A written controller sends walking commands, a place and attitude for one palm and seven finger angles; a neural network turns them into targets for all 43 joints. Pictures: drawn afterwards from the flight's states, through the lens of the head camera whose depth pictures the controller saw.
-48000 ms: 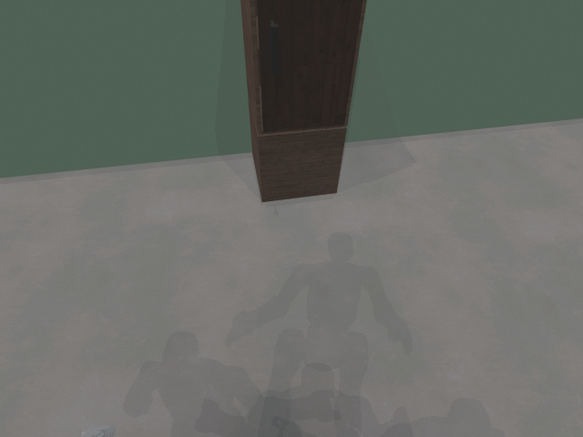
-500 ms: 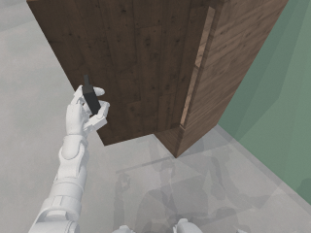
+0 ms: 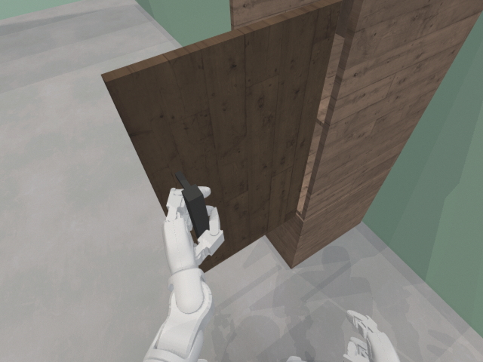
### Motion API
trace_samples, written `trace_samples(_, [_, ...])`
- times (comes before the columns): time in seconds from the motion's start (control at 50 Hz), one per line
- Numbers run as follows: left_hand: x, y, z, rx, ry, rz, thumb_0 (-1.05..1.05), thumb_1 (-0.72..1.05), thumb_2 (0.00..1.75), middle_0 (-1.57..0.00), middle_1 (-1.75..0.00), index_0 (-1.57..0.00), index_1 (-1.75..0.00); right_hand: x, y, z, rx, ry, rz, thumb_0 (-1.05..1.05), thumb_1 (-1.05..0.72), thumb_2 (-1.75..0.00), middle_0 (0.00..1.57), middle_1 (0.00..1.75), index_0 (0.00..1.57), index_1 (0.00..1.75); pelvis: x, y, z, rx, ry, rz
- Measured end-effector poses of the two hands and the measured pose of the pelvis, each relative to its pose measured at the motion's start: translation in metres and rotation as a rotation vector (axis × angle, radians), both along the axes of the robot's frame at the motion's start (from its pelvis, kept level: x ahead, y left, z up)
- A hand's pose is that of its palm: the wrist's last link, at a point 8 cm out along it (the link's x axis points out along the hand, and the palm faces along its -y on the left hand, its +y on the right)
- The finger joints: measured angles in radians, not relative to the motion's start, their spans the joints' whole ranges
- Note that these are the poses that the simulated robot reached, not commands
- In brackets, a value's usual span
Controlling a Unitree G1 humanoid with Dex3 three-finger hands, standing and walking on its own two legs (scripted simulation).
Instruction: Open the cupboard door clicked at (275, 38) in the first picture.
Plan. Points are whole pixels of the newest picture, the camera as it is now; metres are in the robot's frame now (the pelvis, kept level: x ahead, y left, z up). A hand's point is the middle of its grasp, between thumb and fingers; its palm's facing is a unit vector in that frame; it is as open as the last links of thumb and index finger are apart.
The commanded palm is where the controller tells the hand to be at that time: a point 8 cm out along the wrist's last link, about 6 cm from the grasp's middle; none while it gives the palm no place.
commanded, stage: pull the door open along its arc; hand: left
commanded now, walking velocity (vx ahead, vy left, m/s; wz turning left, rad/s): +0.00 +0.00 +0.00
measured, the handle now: (193, 209) +0.36 +0.10 +0.05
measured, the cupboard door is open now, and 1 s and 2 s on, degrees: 91 97 100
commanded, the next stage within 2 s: open thumb and fingers to let go in 0.12 s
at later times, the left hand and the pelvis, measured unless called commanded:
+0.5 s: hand (228, 242) +0.30 +0.04 +0.05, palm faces +0.28 -0.96 -0.04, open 7.8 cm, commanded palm +0.25 +0.08 +0.05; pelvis -0.01 -0.02 +0.00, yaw +2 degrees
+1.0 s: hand (226, 244) +0.29 +0.04 +0.05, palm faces +0.22 -0.98 -0.03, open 15.0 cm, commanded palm +0.25 +0.09 +0.05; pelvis -0.02 +0.01 +0.00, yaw +0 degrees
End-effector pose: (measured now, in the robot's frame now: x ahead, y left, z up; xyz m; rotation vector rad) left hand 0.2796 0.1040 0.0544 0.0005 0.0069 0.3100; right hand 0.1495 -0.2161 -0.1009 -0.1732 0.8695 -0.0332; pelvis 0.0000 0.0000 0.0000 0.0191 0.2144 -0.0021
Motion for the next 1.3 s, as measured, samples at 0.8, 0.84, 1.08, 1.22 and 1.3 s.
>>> trace_samples(0.8, [-0.018,-0.019,0.001,0.024,0.006,-0.059,0.00,-0.37,0.36,-0.33,-1.14,-0.31,-1.14,-0.009,-0.003,-0.002,0.000,-0.038,0.005,0.01,-0.91,-0.90,0.20,0.30,0.20,0.30,-0.015,-0.003,-0.003,0.003,-0.017,0.015])
trace_samples(0.84, [-0.018,-0.019,0.001,0.025,0.006,-0.065,0.00,-0.41,0.34,-0.32,-1.09,-0.30,-1.08,-0.010,-0.001,-0.002,0.000,-0.039,0.003,0.01,-0.91,-0.90,0.20,0.30,0.20,0.30,-0.016,-0.001,-0.003,0.001,-0.017,0.012])
trace_samples(1.08, [-0.021,-0.017,0.002,0.023,0.008,-0.103,-0.01,-0.50,0.31,-0.31,-0.63,-0.29,-0.66,-0.007,0.012,0.001,0.013,-0.063,0.011,0.01,-0.91,-0.90,0.20,0.30,0.20,0.30,-0.017,0.007,-0.005,-0.007,-0.024,0.005])
trace_samples(1.22, [-0.026,-0.014,0.000,0.054,-0.013,-0.227,-0.01,-0.50,0.30,-0.35,-0.49,-0.27,-0.55,-0.005,0.016,0.001,0.020,-0.078,0.035,0.01,-0.91,-0.90,0.20,0.30,0.20,0.30,-0.020,0.009,-0.008,-0.006,-0.023,0.014])
trace_samples(1.3, [-0.034,-0.008,0.000,0.067,-0.031,-0.478,-0.01,-0.50,0.30,-0.27,-0.41,-0.18,-0.44,-0.009,0.013,0.001,0.016,-0.090,0.017,0.01,-0.91,-0.90,0.20,0.30,0.20,0.30,-0.022,0.012,-0.010,-0.007,-0.029,0.018])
